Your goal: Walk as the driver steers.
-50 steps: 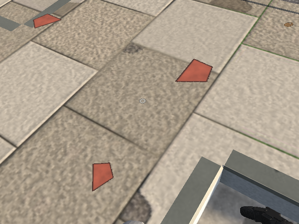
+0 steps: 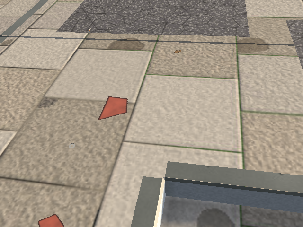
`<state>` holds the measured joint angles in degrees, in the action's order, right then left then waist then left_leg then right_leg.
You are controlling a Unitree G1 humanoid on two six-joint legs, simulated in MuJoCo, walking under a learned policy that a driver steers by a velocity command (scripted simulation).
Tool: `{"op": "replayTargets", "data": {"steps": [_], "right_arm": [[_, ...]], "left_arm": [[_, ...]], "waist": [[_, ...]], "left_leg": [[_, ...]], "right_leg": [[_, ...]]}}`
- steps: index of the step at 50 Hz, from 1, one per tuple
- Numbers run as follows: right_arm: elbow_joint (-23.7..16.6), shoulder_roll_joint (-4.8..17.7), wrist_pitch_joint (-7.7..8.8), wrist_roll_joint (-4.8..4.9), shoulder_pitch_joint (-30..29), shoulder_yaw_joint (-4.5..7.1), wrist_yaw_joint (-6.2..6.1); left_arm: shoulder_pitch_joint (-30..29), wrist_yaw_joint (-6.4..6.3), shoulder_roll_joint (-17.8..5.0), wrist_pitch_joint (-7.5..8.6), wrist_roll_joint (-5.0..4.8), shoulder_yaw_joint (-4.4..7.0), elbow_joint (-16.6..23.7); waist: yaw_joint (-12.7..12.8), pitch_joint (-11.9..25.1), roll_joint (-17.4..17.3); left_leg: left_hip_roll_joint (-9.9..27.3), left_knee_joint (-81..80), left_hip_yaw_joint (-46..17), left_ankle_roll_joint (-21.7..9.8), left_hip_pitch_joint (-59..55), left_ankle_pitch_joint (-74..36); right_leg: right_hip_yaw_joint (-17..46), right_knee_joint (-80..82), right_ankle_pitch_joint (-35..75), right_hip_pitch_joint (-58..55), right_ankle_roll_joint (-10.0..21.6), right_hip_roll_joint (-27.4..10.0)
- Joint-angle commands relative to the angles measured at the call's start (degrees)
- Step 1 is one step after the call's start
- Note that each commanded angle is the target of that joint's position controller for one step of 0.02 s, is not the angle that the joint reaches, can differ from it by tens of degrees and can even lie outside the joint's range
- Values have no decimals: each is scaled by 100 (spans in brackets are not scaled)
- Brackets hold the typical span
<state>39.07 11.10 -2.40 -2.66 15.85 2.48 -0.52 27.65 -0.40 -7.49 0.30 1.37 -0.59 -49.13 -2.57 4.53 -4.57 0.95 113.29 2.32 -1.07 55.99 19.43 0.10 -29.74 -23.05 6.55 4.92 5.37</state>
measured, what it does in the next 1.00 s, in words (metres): climbs, turning left: left foot 0.14 m higher, then right foot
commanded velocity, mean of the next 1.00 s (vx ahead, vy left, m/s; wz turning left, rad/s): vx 0.47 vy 0.00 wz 0.23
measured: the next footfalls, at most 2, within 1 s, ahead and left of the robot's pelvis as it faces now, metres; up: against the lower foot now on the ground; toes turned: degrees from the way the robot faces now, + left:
left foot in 0.30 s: +0.33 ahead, +0.13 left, +0.14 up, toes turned +5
right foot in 0.82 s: +0.80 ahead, -0.10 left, +0.14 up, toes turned +10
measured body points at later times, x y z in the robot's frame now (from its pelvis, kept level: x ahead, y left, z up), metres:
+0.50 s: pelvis +0.29 +0.04 +0.08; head +0.31 +0.03 +0.53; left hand +0.41 +0.29 -0.04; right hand +0.37 -0.20 -0.06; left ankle +0.29 +0.12 -0.59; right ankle +0.22 -0.09 -0.52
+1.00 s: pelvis +0.69 -0.03 +0.14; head +0.74 -0.04 +0.58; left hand +0.76 +0.25 +0.04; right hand +0.86 -0.27 +0.00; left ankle +0.52 +0.10 -0.47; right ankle +0.76 -0.11 -0.59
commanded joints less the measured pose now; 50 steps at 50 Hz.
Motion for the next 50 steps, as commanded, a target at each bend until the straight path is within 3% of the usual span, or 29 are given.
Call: {"op": "replayTargets", "data": {"steps": [1,7,10,12,13,14,15,16,17,18,19,20,22,24,27,31,33,36,37,38,39,40,41,42,43,44,46,48,50], "right_arm": [[-724,243,153,46,-967,-53,127],[-1077,42,149,-25,-1785,-210,71],[-1208,-212,182,-114,-1970,-321,84],[-1467,-261,289,-10,-2589,-451,98],[-1520,-280,353,63,-2718,-497,120],[-1339,-310,370,203,-2521,-530,156],[-1141,-204,385,266,-2143,-440,128],[-849,89,467,306,-993,-295,15],[-541,290,500,260,56,-146,-62],[-100,838,482,131,1145,65,-116],[339,1052,477,44,1409,112,-216],[485,1107,486,40,1062,181,-276],[756,753,501,-58,536,157,-286],[843,134,580,-17,41,2,-228],[742,457,812,88,-701,87,-192],[801,908,857,114,-87,290,-292],[810,1049,821,-37,290,375,-318],[1011,1334,787,-282,1683,508,-441],[1049,1252,756,-329,2002,528,-514],[1025,1346,691,-344,1948,571,-547],[993,1371,655,-347,1728,607,-569],[799,1257,645,-48,825,531,-421],[745,1669,691,155,614,634,-226],[498,1394,646,549,869,560,-41],[331,1058,625,772,817,405,28],[265,907,625,701,745,357,43],[317,804,551,393,443,348,96],[255,837,373,220,170,365,166],[184,770,209,239,31,366,215]], "left_arm": [[-222,-46,-962,320,-10,226,114],[604,-216,-754,384,-31,205,-562],[888,-337,-791,413,-10,256,-725],[1191,-355,-847,335,-37,278,-782],[1100,-347,-795,295,-31,271,-716],[911,-272,-1015,219,-15,276,-545],[1085,-241,-1108,178,47,292,-589],[880,-148,-1192,213,-93,317,-501],[532,-63,-1507,293,-245,392,-377],[-255,87,-1739,385,-337,499,-70],[-1110,241,-1340,531,-199,452,339],[-1692,297,-1032,572,-14,396,757],[-1701,204,-601,434,22,287,1012],[-1352,163,-500,193,80,240,1067],[-1589,93,-769,-6,88,275,1486],[-2541,256,-969,63,168,259,1969],[-2811,242,-971,114,128,249,2067],[-4271,158,-1190,395,224,296,2660],[-4827,162,-1126,497,207,217,2919],[-5302,157,-1082,551,71,127,3231],[-5230,197,-1091,607,-26,78,3296],[-3479,319,-744,571,-278,-35,2797],[-950,255,-1052,447,-381,243,1743],[-90,222,-1811,336,-121,544,1334],[42,204,-1990,277,86,665,1386],[-235,143,-1894,229,225,656,1488],[-1150,-30,-1311,322,334,475,1455],[-1381,-78,-914,470,234,375,1280],[-1334,-25,-782,628,194,352,1193]], "waist": [[1,-1415,919],[179,-1422,636],[263,-1145,572],[537,-1153,474],[560,-1142,488],[476,-947,633],[295,-539,922],[-272,85,843],[-841,837,584],[-1493,1301,-227],[-1329,1388,-964],[-1014,734,-14],[-332,-447,821],[303,-833,799],[869,-1125,278],[430,-610,305],[173,-427,57],[-766,-873,-235],[-1035,-1099,-303],[-1079,-1283,-318],[-936,-1286,-326],[178,-469,349],[1154,627,392],[1421,1516,1792],[1494,2439,3084],[1233,2485,2759],[645,988,1460],[437,255,1231],[347,76,1113]], "left_leg": [[68,-313,-305,-60,1617,-261],[364,-1513,-180,-224,2254,251],[455,-1911,-306,-541,1956,821],[281,-2638,186,-731,1987,1606],[118,-3572,410,-844,1050,1524],[-349,-4604,1181,-853,-497,1883],[-695,-4656,1158,-886,-1890,1721],[-632,-4647,460,-1093,-3446,1274],[-58,-5416,-747,-1292,-5321,1411],[674,-6982,-2596,-1689,-6286,1952],[1472,-7816,-4392,-1947,-6198,526],[1379,-7868,-4389,-1749,-5388,171],[1326,-7815,-3517,-1262,-3958,40],[1040,-8174,-2723,-1051,-2951,225],[600,-8857,-1709,-980,-1796,-378],[336,-9019,-1450,-934,-3025,-798],[473,-8749,-1745,-985,-4292,-1277],[1035,-8401,-2521,-945,-7113,-2482],[1140,-8433,-2616,-812,-7579,-2716],[1075,-8783,-2523,-694,-7563,-2891],[951,-8819,-2370,-537,-7079,-2860],[323,-8922,-1889,-447,-5223,-2888],[282,-8003,-1828,-414,-4096,-3517],[-368,-6162,-1342,172,-2512,-2144],[-756,-3992,-1520,292,-2483,405],[-670,-3181,-1659,187,-2689,593],[-170,-3408,-1251,151,-2483,-34],[-38,-3523,-1116,88,-2360,-287],[-16,-3499,-1006,26,-2106,-459]], "right_leg": [[2068,1953,-1392,621,819,-1579],[1672,2247,358,-759,1044,-1672],[1433,2063,2506,-1745,901,-1843],[1009,2005,4206,-2195,779,-1805],[741,1954,5558,-1851,661,-1699],[475,1942,7707,-1069,718,-1656],[598,1173,9782,-647,709,-1842],[364,-95,10220,186,453,-1643],[162,-1590,9339,1414,147,-1369],[228,-4040,5377,2370,-88,-423],[654,-5763,906,2983,-176,286],[1170,-6356,735,3467,36,33],[1072,-6033,632,3864,202,-445],[854,-5654,549,3667,-1,-660],[442,-4241,1556,2927,-336,-676],[240,-2207,2625,2598,-614,-831],[84,-2083,2300,3062,-614,-830],[414,-2734,371,6064,-766,-1086],[860,-2512,-384,6679,-853,-1208],[564,-1908,-607,6658,-1002,-1152],[494,-1326,68,5801,-1011,-1213],[-134,373,1879,2023,-1029,-948],[-157,-136,3716,-1503,-769,-669],[781,-502,2912,-3588,-496,-1259],[2567,99,2693,-3437,-102,-2611],[2630,136,2534,-2906,-149,-2699],[1965,294,2310,-1368,-445,-2235],[1396,581,2524,-608,-419,-1866],[1220,849,2609,-449,-254,-1981]]}}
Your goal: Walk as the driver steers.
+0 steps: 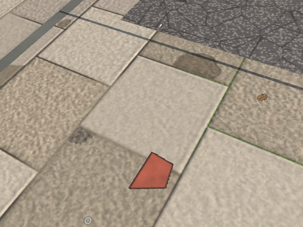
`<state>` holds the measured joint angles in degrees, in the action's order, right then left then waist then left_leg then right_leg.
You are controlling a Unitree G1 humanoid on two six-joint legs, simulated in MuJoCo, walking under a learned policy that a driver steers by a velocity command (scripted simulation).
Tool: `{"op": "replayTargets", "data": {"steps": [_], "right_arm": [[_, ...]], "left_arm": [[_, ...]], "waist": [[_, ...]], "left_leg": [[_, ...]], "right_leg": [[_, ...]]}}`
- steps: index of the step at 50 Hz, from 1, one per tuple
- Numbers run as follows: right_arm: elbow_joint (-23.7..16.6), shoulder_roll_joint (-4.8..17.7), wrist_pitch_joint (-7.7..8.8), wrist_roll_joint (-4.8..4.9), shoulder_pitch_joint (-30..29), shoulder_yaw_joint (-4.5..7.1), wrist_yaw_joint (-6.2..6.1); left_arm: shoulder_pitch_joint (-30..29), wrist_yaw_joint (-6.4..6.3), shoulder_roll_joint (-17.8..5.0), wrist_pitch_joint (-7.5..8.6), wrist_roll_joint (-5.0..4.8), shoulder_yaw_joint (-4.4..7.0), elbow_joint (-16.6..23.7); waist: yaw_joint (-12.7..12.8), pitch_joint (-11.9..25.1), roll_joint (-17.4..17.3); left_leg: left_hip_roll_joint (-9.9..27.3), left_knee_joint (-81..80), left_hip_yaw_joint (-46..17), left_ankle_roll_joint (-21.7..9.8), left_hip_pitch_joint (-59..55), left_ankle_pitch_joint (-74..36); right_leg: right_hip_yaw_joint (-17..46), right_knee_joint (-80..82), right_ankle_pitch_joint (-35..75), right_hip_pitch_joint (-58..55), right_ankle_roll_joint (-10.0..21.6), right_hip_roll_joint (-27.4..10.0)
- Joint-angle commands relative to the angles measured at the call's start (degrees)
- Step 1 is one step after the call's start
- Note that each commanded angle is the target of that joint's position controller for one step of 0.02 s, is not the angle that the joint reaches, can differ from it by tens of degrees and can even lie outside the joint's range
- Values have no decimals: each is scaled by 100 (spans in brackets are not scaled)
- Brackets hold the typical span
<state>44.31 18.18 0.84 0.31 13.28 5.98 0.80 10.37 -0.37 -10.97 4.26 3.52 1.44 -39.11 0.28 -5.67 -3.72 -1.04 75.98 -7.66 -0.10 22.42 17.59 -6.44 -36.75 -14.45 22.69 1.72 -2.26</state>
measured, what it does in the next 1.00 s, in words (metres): walks ahead, turning left: left foot, then right foot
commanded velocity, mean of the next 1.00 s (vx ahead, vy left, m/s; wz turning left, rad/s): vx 0.50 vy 0.00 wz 0.59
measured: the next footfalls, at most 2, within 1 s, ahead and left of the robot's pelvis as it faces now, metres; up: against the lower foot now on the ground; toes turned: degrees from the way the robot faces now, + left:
left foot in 0.42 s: +0.43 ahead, +0.13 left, +0.00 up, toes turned +12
right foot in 0.80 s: +0.75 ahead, +0.02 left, +0.00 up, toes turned +33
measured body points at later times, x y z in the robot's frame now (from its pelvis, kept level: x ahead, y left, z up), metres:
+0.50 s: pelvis +0.34 +0.04 -0.01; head +0.34 +0.03 +0.44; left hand +0.30 +0.29 -0.14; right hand +0.51 -0.19 -0.13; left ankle +0.39 +0.13 -0.72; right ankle +0.12 -0.12 -0.61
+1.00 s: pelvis +0.64 +0.10 +0.02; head +0.65 +0.11 +0.47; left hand +0.56 +0.38 -0.09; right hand +0.92 -0.05 -0.07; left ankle +0.55 +0.20 -0.62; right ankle +0.72 +0.00 -0.72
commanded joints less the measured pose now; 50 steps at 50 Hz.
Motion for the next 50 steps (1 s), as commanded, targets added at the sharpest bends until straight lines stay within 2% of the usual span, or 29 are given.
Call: {"op": "replayTargets", "data": {"steps": [1,3,7,8,9,11,14,16,19,21,22,23,24,25,27,29,30,32,33,34,37,39,40,41,42,43,45,47,50], "right_arm": [[-420,-52,-171,-106,122,-13,100],[-566,-154,-277,-196,-85,-49,123],[-1043,86,-394,-235,-833,-52,198],[-649,-305,119,-239,-374,-378,478],[-518,-185,386,-153,-314,-335,549],[-594,122,629,-175,-849,-284,538],[-851,-55,405,-276,-1799,-422,656],[-1082,-255,234,-155,-2172,-540,598],[-607,312,191,-115,-824,-365,340],[-124,581,389,24,604,-166,213],[386,593,341,-119,2010,-86,67],[834,702,324,-279,2745,-82,48],[1021,747,425,-331,3391,-52,119],[990,731,595,-330,2770,37,110],[825,-257,698,-252,1186,-331,218],[555,-555,652,-266,23,-571,298],[433,-487,689,-222,-306,-587,293],[280,102,863,-278,-568,-470,350],[399,835,686,250,161,-161,-1],[469,868,612,255,555,-172,-137],[425,582,394,248,1021,-160,-267],[347,320,321,230,1093,-195,-269],[223,133,339,194,937,-230,-255],[0,-308,379,128,909,-337,-238],[-254,-442,452,189,1564,-415,-195],[-153,63,421,241,1494,-307,-194],[-447,177,355,147,373,-234,-177],[-674,57,293,143,72,-197,-138],[-977,-133,168,143,-147,-257,-65]], "left_arm": [[483,-22,-439,281,-50,163,91],[563,-29,-402,374,-94,153,-27],[639,-115,-574,401,-85,173,-192],[397,147,170,404,598,-151,-38],[497,198,-85,317,582,-65,-173],[531,244,-518,314,485,-30,-394],[1376,191,-573,377,314,-136,-759],[2007,273,-910,333,273,-67,-1190],[1597,319,-1638,273,311,200,-1205],[1326,290,-1829,120,389,289,-1114],[1337,377,-1261,124,604,120,-1067],[2027,520,-199,140,705,-158,-980],[922,582,-235,238,175,-199,-404],[-618,488,-540,335,-62,-119,-7],[-223,202,-782,304,206,-54,94],[192,77,-430,153,233,-118,72],[278,41,-509,93,157,-113,144],[179,17,-534,19,3,-158,280],[-756,-189,-670,169,-600,-61,477],[-926,-251,-613,238,-672,-130,514],[-1047,-200,-892,265,-600,-21,508],[-592,-170,-1018,265,-554,118,382],[82,-182,-1219,289,-519,225,274],[1071,-222,-1633,275,-410,346,184],[1343,-178,-1952,227,-312,427,64],[1049,-189,-1336,208,-346,327,166],[558,-188,-963,159,-363,248,150],[297,-96,-752,164,-295,195,33],[281,-9,-761,196,-386,249,-158]], "waist": [[7,945,960],[-130,727,864],[-274,265,726],[-164,48,400],[-115,-22,150],[-95,223,10],[256,358,674],[164,150,816],[-445,217,1215],[-899,576,968],[-1248,1601,766],[-820,2506,-577],[-1499,2541,-126],[-1713,691,-83],[-602,683,229],[207,383,324],[335,457,400],[428,445,569],[40,-24,850],[-107,200,648],[-259,603,186],[22,924,18],[410,1237,-54],[766,2091,604],[373,2631,2654],[388,2098,2034],[421,1064,776],[164,668,744],[38,548,758]], "left_leg": [[174,299,31,-109,1388,-318],[125,536,120,-221,1693,-490],[82,127,213,-325,2215,-1092],[449,722,-844,-400,2956,-1300],[256,818,-992,-414,3697,-1258],[106,-97,-340,-533,3705,-1607],[264,-2101,967,-290,1989,-1836],[-37,-2983,1228,-248,1467,-1494],[-603,-3948,1371,-400,1300,-1073],[-826,-4441,1160,-763,-657,-2136],[-585,-3578,521,-1206,-3149,-2400],[460,-3266,-1277,-2590,-5689,-4605],[1295,-4710,-3128,-2809,-5993,-3214],[1302,-5165,-2800,-2295,-4504,-2295],[1136,-5661,-2208,-2086,-1932,-1580],[867,-6284,-2028,-1973,414,-1040],[714,-6409,-1789,-1863,877,-829],[140,-6466,-954,-1449,1979,-1160],[181,-6467,-1357,-1551,1825,-1515],[352,-6233,-1493,-1531,1243,-1351],[336,-5552,-1763,-1321,7,-629],[162,-4821,-1753,-1036,-186,-862],[-59,-3917,-1484,-792,89,-1170],[-472,-2159,-746,-473,867,-574],[-697,-622,-219,-266,2202,1415],[-110,309,-226,-194,2836,1035],[258,519,43,-174,2799,75],[509,156,34,-189,2467,-99],[673,-753,207,-53,2338,-118]], "right_leg": [[1723,1708,1690,-1865,159,-1240],[1414,1957,1593,-1499,314,-1328],[690,2473,1482,-1206,532,-1438],[1201,2951,1475,-1597,1368,-2243],[1145,2930,1672,-2246,1506,-2292],[188,2968,1356,-2590,1120,-1476],[-874,3319,1804,-2192,746,-791],[-929,3037,4609,-2448,715,-990],[-850,2039,7666,-3901,274,-1278],[-1024,17,8396,-2961,24,-1317],[-680,-1585,6457,-1311,-141,-1188],[-481,-4165,-965,936,-824,66],[803,-5234,-1493,2402,-777,779],[1452,-5788,-1210,3697,-619,487],[1645,-4766,-382,2414,-158,-79],[1435,-4105,-638,1065,88,-278],[1302,-3551,-784,745,21,-324],[793,-1579,-430,-733,-331,-402],[623,-1134,235,-417,-557,-9],[903,-590,632,-260,-670,13],[1024,660,1287,-254,-789,331],[965,876,1036,-1056,-560,410],[1206,897,880,-1930,-269,69],[2593,1073,49,-3443,296,-1153],[5546,1936,-908,-4369,1240,-2340],[5688,2020,-1836,-4021,1292,-2357],[3608,2042,-541,-2651,938,-1748],[2480,2293,536,-1809,807,-1285],[1630,2590,1474,-1441,917,-1224]]}}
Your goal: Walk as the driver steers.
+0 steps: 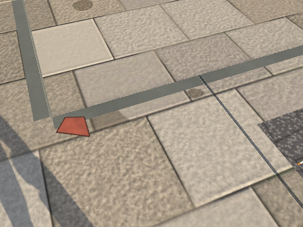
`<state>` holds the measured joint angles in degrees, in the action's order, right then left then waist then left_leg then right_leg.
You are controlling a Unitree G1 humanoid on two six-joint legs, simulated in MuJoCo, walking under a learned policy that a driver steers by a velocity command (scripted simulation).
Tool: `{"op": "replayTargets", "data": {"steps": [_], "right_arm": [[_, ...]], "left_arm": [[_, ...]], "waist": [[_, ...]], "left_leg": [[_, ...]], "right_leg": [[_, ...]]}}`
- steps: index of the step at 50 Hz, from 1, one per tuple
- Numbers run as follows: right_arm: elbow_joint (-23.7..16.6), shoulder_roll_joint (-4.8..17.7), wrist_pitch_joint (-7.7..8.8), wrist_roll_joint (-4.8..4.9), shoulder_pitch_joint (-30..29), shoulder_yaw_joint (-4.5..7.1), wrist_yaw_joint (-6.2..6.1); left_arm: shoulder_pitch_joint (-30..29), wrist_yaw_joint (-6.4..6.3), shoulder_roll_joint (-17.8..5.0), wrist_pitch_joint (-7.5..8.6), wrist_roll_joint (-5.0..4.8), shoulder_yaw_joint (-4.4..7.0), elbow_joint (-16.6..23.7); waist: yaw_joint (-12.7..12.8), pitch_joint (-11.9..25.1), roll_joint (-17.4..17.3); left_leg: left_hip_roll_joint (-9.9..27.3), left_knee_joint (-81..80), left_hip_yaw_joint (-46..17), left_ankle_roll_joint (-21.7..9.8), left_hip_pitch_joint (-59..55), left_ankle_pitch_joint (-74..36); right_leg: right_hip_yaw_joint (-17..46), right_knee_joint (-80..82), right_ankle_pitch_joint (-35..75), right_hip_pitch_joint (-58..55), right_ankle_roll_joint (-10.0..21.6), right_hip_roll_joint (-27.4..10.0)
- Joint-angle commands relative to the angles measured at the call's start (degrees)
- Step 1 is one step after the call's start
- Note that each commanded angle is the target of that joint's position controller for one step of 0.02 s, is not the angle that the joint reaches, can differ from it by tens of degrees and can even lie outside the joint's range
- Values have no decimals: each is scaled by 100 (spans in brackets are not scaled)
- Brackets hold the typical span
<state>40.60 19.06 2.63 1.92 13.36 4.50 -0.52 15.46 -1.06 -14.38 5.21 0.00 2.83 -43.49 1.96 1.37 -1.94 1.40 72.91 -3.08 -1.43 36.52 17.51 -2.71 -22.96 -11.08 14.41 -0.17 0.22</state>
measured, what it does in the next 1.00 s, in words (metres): walks ahead, turning left: left foot, then right foot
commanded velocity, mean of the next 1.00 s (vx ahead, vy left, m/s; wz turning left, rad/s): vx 0.50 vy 0.00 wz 0.60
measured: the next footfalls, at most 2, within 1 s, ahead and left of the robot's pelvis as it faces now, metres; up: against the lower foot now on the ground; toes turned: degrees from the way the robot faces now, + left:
left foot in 0.26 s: +0.30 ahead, +0.17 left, +0.00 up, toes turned +12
right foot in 0.74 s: +0.61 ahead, +0.06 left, +0.00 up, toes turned +30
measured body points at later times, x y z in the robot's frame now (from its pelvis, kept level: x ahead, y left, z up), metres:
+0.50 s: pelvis +0.27 +0.09 +0.00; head +0.30 +0.12 +0.45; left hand +0.36 +0.40 -0.09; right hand +0.44 -0.15 -0.09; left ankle +0.26 +0.16 -0.74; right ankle +0.39 -0.07 -0.66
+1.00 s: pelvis +0.53 +0.15 +0.00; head +0.56 +0.16 +0.45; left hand +0.42 +0.41 -0.11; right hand +0.83 +0.03 -0.08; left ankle +0.50 +0.31 -0.66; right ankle +0.58 +0.04 -0.74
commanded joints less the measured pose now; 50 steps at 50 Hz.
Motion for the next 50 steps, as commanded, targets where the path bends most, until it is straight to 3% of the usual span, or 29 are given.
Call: {"op": "replayTargets", "data": {"steps": [1,3,6,10,11,12,13,14,15,16,17,18,19,21,23,25,28,30,33,35,36,37,38,39,40,41,42,45,50], "right_arm": [[-699,-228,-21,-50,-296,-127,88],[-816,-234,-16,-74,-539,-176,162],[-930,-105,-4,-45,-976,-169,258],[-1186,89,-46,-36,-1459,-89,317],[-1200,181,-53,-65,-1351,-32,319],[-1096,319,-59,-91,-878,69,314],[-800,630,-84,-82,105,259,266],[-640,1157,-134,-43,1106,439,146],[-773,1674,-73,-30,948,445,162],[-814,1174,-22,-70,1143,335,169],[-761,907,39,-81,896,257,155],[-829,727,69,-65,507,196,150],[-882,611,73,-96,137,157,155],[-919,452,98,-171,-179,102,138],[-811,466,133,-146,-117,111,83],[-675,561,124,-105,55,147,3],[-515,623,77,-39,332,176,-54],[-412,664,61,-17,556,193,-59],[-315,600,20,9,733,184,-70],[-331,564,-25,-12,652,190,-82],[-369,421,-32,-30,611,143,-73],[-475,114,-4,-79,541,33,-45],[-573,-179,35,30,1241,-66,-49],[-561,241,61,53,1329,-28,-66],[-560,640,30,53,824,98,-66],[-654,659,-7,-18,387,113,-69],[-755,561,-12,-83,121,119,-49],[-749,181,-95,-17,188,87,20],[-863,-5,-130,-70,-296,6,77]], "left_arm": [[-189,57,-573,100,-23,166,221],[-192,38,-863,80,-11,258,141],[-140,19,-1113,59,-84,331,55],[192,43,-1355,-36,-188,424,-123],[219,35,-1421,-72,-197,444,-141],[207,18,-1459,-114,-207,450,-141],[329,-8,-1322,-133,-156,394,-122],[373,-10,-986,-108,96,252,76],[641,60,-480,77,151,53,478],[-31,115,-1013,236,-100,164,518],[-337,124,-1055,302,-211,166,620],[-350,70,-982,315,-97,133,565],[-339,24,-993,288,37,167,541],[-230,35,-949,149,81,190,536],[-371,37,-802,60,120,152,550],[-832,40,-622,47,144,78,668],[-1544,116,-435,79,84,-10,816],[-1850,171,-499,107,1,2,911],[-1928,233,-719,154,-39,100,991],[-1584,236,-798,194,-50,181,929],[-1122,208,-889,213,-20,257,827],[-343,166,-1141,239,84,350,770],[433,129,-1619,189,198,479,620],[546,172,-1295,148,23,434,555],[296,135,-883,108,-19,325,643],[23,107,-749,55,21,269,679],[-183,102,-640,26,45,225,634],[-356,110,-490,80,50,184,490],[-232,102,-876,115,31,315,168]], "waist": [[-122,-136,517],[-98,-67,495],[23,-70,561],[118,-215,627],[7,-116,685],[-297,148,670],[-719,617,531],[-1056,1148,-325],[-510,1940,-1497],[-949,1952,-747],[-866,1207,-580],[-602,842,-29],[-336,565,53],[-31,404,-144],[2,272,-78],[-119,105,-33],[-393,1,-178],[-517,-34,-243],[-500,-30,-352],[-292,36,-517],[-56,267,-503],[316,918,-181],[242,1840,1350],[258,1829,1851],[380,1035,1169],[333,529,758],[216,115,617],[-73,-184,852],[-46,-211,632]], "left_leg": [[471,-814,-225,129,916,-257],[547,-1641,-147,135,670,-843],[441,-2747,90,53,84,-1514],[187,-3484,430,-244,-225,-1026],[-6,-3640,615,-365,-578,-774],[-280,-3947,843,-518,-1362,-822],[-593,-4099,921,-722,-2808,-938],[471,-4053,-734,-1160,-4658,-1261],[1715,-5071,-4070,-2235,-5973,108],[1702,-5548,-4240,-2093,-5938,612],[1556,-5553,-3442,-1885,-5311,177],[1332,-5518,-2844,-1704,-4402,-447],[1119,-5567,-2381,-1594,-3568,-1081],[894,-5815,-2015,-1598,-2715,-1625],[750,-5879,-1670,-1623,-2298,-2082],[568,-5861,-1397,-1506,-2084,-2180],[312,-5749,-1225,-1257,-1882,-1720],[388,-5662,-1454,-1203,-1961,-1414],[554,-5188,-1991,-1094,-2495,-1102],[518,-4776,-2207,-970,-2641,-1263],[282,-4304,-2095,-820,-2529,-1552],[-5,-3010,-1746,-603,-1969,-1304],[-772,-1028,-875,-116,-34,475],[-504,29,-804,3,909,1551],[-226,438,-824,65,1203,1034],[-30,453,-597,91,1095,586],[105,206,-552,92,972,303],[353,-287,-375,74,470,22],[481,-1504,-254,177,646,-893]], "right_leg": [[1101,1267,1296,-615,1156,-1540],[702,1294,1428,-618,1121,-1560],[152,1283,1384,-622,901,-1473],[-192,917,1867,-1248,663,-1652],[-361,516,2768,-1362,584,-1629],[-617,-264,3669,-1319,467,-1499],[-824,-1498,4016,-787,312,-1245],[-883,-3539,1517,923,12,-948],[21,-5269,-2405,2976,-212,86],[783,-5781,-2052,3654,-127,-116],[690,-5573,-1457,3947,-32,-334],[713,-5114,-983,3550,-25,-571],[714,-4666,-741,3060,-72,-710],[712,-4253,-594,2460,-146,-771],[598,-3773,-338,2340,-268,-668],[555,-2937,349,2299,-357,-539],[512,-1571,1356,1781,-350,-215],[558,-1136,1561,1523,-331,-70],[744,-645,1131,1341,-177,-2],[665,-391,719,815,11,47],[579,-198,728,64,169,14],[1194,-359,671,-1303,532,-721],[3436,-151,-163,-3504,1502,-2130],[4854,354,-1450,-3611,1722,-2605],[4147,507,-1787,-2943,1478,-2368],[3320,566,-1260,-2217,1260,-2109],[2732,720,-642,-1557,1169,-1846],[1606,1122,317,-726,1043,-1457],[615,1326,1412,-910,1115,-1532]]}}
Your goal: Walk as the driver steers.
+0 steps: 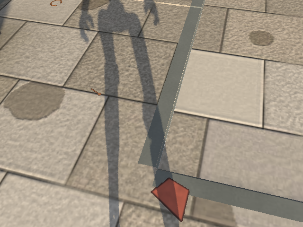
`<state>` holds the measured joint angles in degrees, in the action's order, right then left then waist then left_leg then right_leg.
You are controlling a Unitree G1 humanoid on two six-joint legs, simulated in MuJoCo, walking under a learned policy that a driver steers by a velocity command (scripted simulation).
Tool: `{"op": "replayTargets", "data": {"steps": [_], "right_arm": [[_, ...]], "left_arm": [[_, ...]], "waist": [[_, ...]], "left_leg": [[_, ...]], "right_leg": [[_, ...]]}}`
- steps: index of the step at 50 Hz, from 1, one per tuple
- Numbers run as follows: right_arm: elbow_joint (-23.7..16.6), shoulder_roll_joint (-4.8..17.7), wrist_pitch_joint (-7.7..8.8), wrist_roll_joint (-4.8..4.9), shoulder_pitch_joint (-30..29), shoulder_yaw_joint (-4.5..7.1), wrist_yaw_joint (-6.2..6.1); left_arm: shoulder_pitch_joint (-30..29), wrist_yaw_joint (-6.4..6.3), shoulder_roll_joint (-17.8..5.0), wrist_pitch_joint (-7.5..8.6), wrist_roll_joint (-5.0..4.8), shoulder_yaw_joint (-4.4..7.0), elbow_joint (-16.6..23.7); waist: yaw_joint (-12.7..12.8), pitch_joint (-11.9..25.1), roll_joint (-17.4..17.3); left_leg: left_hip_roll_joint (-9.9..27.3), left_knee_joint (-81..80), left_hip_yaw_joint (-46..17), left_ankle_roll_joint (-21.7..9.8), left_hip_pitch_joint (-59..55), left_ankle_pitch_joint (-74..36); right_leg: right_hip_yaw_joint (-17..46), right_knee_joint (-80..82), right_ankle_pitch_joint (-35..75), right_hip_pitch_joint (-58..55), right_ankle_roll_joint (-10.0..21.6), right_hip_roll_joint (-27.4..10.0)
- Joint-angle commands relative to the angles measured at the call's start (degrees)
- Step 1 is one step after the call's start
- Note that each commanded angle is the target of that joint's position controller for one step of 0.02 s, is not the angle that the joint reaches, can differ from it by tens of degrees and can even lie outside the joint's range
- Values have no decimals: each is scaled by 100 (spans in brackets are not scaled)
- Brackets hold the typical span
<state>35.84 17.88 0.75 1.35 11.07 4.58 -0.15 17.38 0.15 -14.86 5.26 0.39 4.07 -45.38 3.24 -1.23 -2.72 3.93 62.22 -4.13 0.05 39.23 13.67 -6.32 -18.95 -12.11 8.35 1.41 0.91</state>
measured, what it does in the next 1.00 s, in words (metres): walks ahead, turning left: left foot, then right foot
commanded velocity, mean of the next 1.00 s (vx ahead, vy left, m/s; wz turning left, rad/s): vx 0.50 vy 0.00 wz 0.38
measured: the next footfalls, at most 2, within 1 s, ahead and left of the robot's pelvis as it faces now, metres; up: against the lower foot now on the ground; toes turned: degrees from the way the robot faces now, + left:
left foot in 0.24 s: +0.28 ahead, +0.16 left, +0.00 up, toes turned +11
right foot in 0.76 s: +0.63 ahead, +0.05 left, +0.00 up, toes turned +20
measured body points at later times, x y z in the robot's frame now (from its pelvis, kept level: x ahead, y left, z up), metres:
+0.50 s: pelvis +0.26 +0.09 +0.00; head +0.29 +0.12 +0.45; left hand +0.37 +0.40 -0.09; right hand +0.43 -0.15 -0.10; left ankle +0.25 +0.16 -0.74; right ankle +0.42 -0.06 -0.67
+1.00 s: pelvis +0.56 +0.12 +0.00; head +0.58 +0.12 +0.45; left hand +0.52 +0.39 -0.12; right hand +0.79 -0.08 -0.10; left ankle +0.56 +0.29 -0.67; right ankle +0.59 +0.04 -0.74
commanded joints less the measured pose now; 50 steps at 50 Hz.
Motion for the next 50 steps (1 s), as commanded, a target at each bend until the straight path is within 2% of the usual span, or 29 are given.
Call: {"op": "replayTargets", "data": {"steps": [1,5,8,10,11,12,13,14,15,16,17,18,19,22,25,27,30,33,36,37,38,39,40,41,42,43,44,46,50], "right_arm": [[-398,96,77,-5,-219,-16,77],[-566,23,125,18,-972,-65,228],[-717,128,103,29,-1216,-23,306],[-714,335,69,-27,-924,93,316],[-563,517,50,-35,-299,211,304],[-255,841,20,-8,751,404,238],[-103,1330,-19,51,1463,527,117],[-317,1687,81,77,1190,499,148],[-327,1156,154,16,1264,358,182],[-265,939,222,-14,1068,284,178],[-295,806,260,-15,689,227,175],[-339,649,271,-36,351,174,158],[-395,594,275,-95,172,138,135],[-257,569,331,-96,185,115,52],[-12,607,338,-79,454,105,-33],[117,629,337,-62,627,97,-44],[326,721,349,-28,944,106,-30],[497,721,297,-16,1164,112,-45],[549,782,207,-28,1063,139,-66],[528,727,186,-35,965,112,-64],[424,557,187,-101,891,26,-59],[396,163,265,-43,1618,-98,-42],[436,280,342,-31,1629,-115,-22],[353,708,375,65,1057,2,5],[221,693,397,56,566,-16,8],[151,609,407,-34,291,-17,8],[175,543,389,-84,335,7,0],[310,319,317,-50,625,-27,3],[213,175,259,-64,174,-83,-16]], "left_arm": [[-427,-29,-868,94,-21,199,319],[-168,-65,-1076,13,-96,241,138],[-26,-58,-1255,-70,-191,302,27],[-45,-84,-1438,-140,-248,358,21],[-106,-105,-1489,-189,-275,370,35],[-65,-136,-1338,-207,-248,309,68],[108,-123,-785,-183,52,114,230],[247,-59,-473,0,29,-54,631],[-455,7,-1037,173,-199,75,691],[-744,29,-1049,253,-301,62,808],[-736,-20,-957,271,-184,40,740],[-691,-52,-993,242,-39,76,699],[-599,-36,-994,179,-5,93,683],[-576,-17,-790,26,47,50,628],[-1177,9,-540,4,56,-54,755],[-1575,55,-446,24,12,-104,826],[-2066,130,-494,62,-75,-108,970],[-2246,214,-608,112,-74,-73,1103],[-1769,237,-744,143,-63,-1,1035],[-1145,208,-875,154,-40,87,866],[-223,177,-1131,166,18,171,715],[549,150,-1607,139,98,310,586],[778,197,-1250,97,-68,231,443],[419,164,-932,62,-139,127,490],[29,131,-834,13,-93,78,563],[-236,138,-739,-5,-40,30,563],[-379,139,-631,22,9,-17,580],[-445,149,-584,77,-3,-31,538],[-266,93,-830,133,-10,46,313]], "waist": [[-127,30,701],[136,-159,658],[110,-270,695],[-168,0,851],[-564,339,822],[-1053,856,640],[-1095,1334,-540],[-644,2259,-1498],[-1051,2037,-557],[-955,1310,-396],[-655,874,173],[-433,665,163],[-267,556,-4],[-173,423,29],[-393,208,-12],[-581,117,-86],[-796,-91,-98],[-828,-172,-143],[-535,12,-309],[-200,411,-239],[210,1209,-26],[176,2208,1272],[240,2387,1871],[295,1419,1232],[185,812,750],[29,300,505],[-158,159,596],[-331,199,787],[-252,61,627]], "left_leg": [[222,-793,-71,14,291,-818],[121,-1970,321,-101,-89,-1400],[2,-2427,530,-315,-258,-902],[-365,-2593,868,-558,-964,-294],[-628,-2862,1039,-730,-1832,-310],[-841,-3106,991,-950,-3390,-597],[353,-3037,-833,-1365,-5151,-983],[1496,-4141,-4175,-2524,-6396,719],[1431,-4577,-3985,-2211,-6191,1000],[1256,-4587,-3216,-2001,-5506,628],[1023,-4578,-2620,-1816,-4593,-34],[817,-4634,-2174,-1720,-3913,-609],[680,-4762,-1976,-1696,-3461,-938],[528,-4948,-1440,-1737,-2866,-1769],[278,-4988,-900,-1508,-2673,-1972],[164,-4980,-719,-1335,-2582,-1576],[367,-4952,-909,-1308,-2816,-1106],[681,-4581,-1192,-1271,-3551,-1398],[738,-4013,-1245,-1087,-3951,-2700],[470,-3321,-1025,-962,-3866,-3582],[177,-2055,-775,-772,-3161,-3261],[-688,155,-278,-267,-1037,-1055],[-931,1038,-553,-174,2,1849],[-563,1455,-615,-188,547,1558],[-260,1318,-338,-211,553,1057],[-61,908,-187,-202,439,708],[130,571,-187,-197,137,439],[224,278,-89,-131,-236,228],[325,-646,-55,12,111,-679]], "right_leg": [[756,930,1582,-336,899,-1548],[185,928,1522,-542,715,-1541],[-37,715,2066,-996,598,-1726],[-300,-62,3971,-1198,483,-1717],[-490,-963,4734,-1094,382,-1605],[-633,-2269,4567,-387,199,-1380],[-605,-4246,755,1418,-72,-987],[452,-5940,-2307,3353,-293,91],[1144,-6188,-1878,4001,-207,-203],[1059,-5883,-1357,4147,-99,-406],[1081,-5388,-920,3777,-114,-650],[1103,-4927,-688,3359,-171,-797],[1116,-4755,-538,3028,-211,-858],[930,-4135,-132,2821,-424,-795],[841,-2930,1016,2773,-524,-698],[787,-2131,1740,2477,-491,-546],[811,-1519,2031,2391,-382,-425],[861,-1150,1510,2645,-156,-369],[662,-900,760,2032,145,-174],[505,-725,927,1112,314,-39],[1022,-1010,1303,-469,662,-602],[3306,-878,509,-2835,1589,-1915],[4930,11,-655,-3208,1809,-2347],[4407,181,-1368,-2528,1538,-2203],[3694,302,-1191,-1683,1342,-1991],[3166,507,-681,-876,1274,-1740],[2817,658,-203,-409,1195,-1544],[2278,887,454,-40,1194,-1345],[1373,1137,1543,-63,1167,-1324]]}}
